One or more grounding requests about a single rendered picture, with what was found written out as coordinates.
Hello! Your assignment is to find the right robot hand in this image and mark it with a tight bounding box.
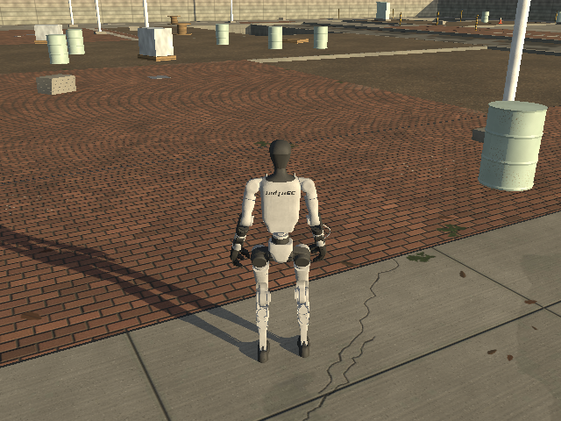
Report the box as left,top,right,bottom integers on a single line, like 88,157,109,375
309,244,327,262

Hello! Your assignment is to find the robot right upper arm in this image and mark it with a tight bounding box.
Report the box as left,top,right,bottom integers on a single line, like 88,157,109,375
299,177,320,226

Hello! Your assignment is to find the robot right foot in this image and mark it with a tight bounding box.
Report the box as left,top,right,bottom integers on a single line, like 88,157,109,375
297,336,310,358

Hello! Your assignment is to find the left robot hand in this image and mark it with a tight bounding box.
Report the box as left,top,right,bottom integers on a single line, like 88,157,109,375
230,247,250,268

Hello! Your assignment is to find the right robot shin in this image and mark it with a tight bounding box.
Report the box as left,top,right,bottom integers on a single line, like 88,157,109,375
297,288,309,346

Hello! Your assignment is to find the robot right forearm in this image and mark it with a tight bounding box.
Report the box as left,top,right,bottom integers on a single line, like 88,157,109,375
310,213,325,247

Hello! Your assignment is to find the robot left upper arm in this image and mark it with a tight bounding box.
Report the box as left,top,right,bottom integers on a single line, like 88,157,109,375
240,177,262,227

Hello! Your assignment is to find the robot left forearm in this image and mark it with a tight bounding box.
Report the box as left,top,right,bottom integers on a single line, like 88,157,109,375
232,213,249,251

